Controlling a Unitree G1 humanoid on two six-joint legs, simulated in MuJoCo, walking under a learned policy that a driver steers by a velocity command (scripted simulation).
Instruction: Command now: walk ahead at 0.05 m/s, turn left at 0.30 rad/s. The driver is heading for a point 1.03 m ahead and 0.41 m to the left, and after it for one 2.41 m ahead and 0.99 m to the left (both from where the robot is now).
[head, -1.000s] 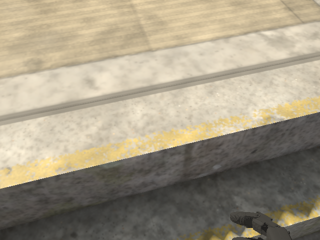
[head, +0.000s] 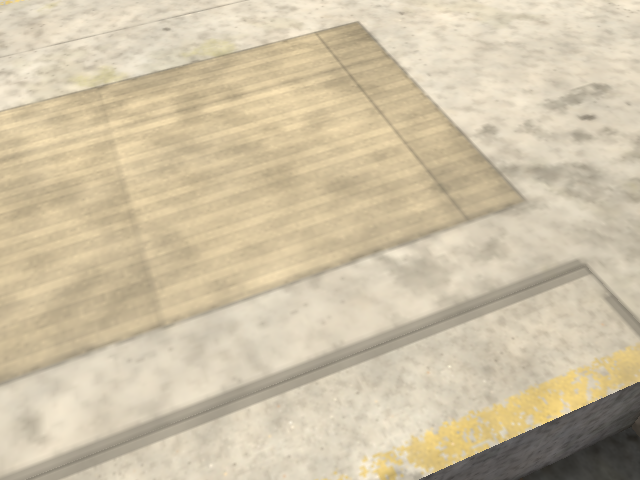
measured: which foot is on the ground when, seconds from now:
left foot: down 0.00-0.48, up 0.50-1.00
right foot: down 0.00-0.34, up 0.36-0.52, down 0.54-1.00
